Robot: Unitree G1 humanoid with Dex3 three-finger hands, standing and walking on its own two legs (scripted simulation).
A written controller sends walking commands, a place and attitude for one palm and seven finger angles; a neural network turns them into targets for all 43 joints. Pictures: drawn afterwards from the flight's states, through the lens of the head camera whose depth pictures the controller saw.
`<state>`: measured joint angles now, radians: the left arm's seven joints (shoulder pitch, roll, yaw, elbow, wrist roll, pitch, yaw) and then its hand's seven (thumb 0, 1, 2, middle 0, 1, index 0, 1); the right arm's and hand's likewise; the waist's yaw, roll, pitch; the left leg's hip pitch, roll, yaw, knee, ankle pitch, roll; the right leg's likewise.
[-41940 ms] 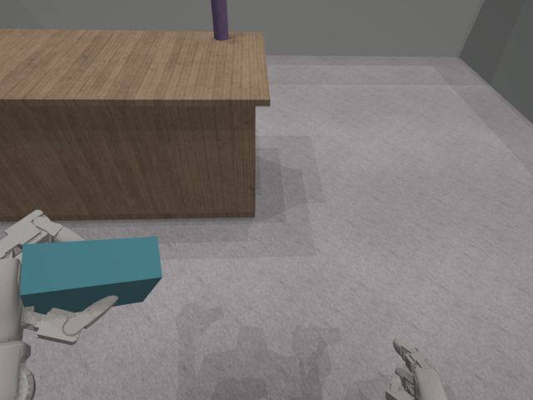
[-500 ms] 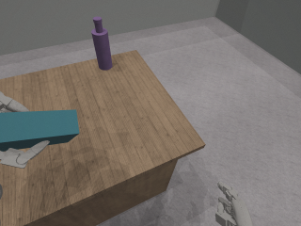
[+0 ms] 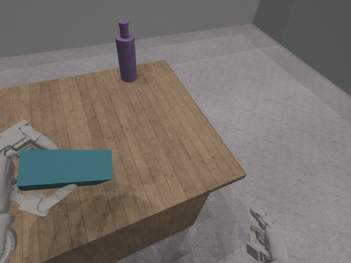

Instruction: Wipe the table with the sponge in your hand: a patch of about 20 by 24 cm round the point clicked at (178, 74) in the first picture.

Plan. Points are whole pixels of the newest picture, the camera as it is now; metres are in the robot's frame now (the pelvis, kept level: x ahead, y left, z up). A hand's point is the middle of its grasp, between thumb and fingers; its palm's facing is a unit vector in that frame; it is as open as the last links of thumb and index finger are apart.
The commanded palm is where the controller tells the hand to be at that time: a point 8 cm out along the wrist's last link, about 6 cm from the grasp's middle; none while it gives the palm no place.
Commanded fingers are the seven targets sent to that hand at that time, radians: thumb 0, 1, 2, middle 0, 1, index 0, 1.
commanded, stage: look again from close up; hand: left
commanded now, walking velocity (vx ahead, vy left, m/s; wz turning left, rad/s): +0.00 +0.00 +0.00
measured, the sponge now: (79, 170) +0.24 +0.20 +0.13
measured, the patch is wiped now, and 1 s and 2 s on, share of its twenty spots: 0.00 0.00 0.00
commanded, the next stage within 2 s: turn the palm down, sponge in hand in 0.36 s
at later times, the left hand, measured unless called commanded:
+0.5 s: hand (38, 165) +0.23 +0.25 +0.16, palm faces +0.35 -0.81 -0.47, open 9.4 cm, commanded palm +0.15 +0.28 +0.18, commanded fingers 0.00 0.10 1.30 -1.20 -1.60 -1.20 -1.60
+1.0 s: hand (34, 185) +0.19 +0.25 +0.15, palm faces +0.44 -0.57 -0.70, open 9.4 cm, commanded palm +0.16 +0.25 +0.18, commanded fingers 0.00 0.10 1.30 -1.20 -1.60 -1.20 -1.60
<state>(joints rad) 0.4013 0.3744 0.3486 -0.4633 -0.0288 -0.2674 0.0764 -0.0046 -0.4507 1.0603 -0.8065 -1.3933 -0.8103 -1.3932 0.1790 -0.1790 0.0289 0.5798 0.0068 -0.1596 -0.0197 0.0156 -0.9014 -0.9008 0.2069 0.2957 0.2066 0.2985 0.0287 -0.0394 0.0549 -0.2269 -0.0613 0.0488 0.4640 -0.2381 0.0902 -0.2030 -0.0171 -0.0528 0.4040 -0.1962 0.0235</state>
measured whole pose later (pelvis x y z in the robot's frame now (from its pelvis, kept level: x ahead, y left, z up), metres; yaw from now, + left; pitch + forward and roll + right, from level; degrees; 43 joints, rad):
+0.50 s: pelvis +0.00 -0.01 +0.00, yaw +2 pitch -1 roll -2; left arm 0.31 0.46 0.36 -0.39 0.01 -0.21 0.05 -0.01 -0.45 1.06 -0.81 -1.39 -0.81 -1.39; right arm 0.24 -0.21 0.04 0.54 0.02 -0.12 -0.07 0.01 -0.90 -0.90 0.21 0.30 0.20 0.30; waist 0.04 -0.02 0.06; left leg -0.23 -0.06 0.03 0.47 -0.23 0.09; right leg -0.21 0.00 -0.03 0.44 -0.21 0.01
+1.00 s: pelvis -0.03 -0.08 -0.02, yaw +4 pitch -1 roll +0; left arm 0.18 0.55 0.39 -0.22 0.17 0.05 0.01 0.00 -0.45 1.06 -0.81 -1.39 -0.81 -1.39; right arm 0.14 -0.27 0.03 0.62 0.01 -0.06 -0.09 0.01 -0.90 -0.90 0.21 0.30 0.21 0.30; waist 0.08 0.05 0.01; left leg -0.35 -0.02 -0.04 0.64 -0.28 0.00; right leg -0.31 0.05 -0.09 0.63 -0.31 -0.08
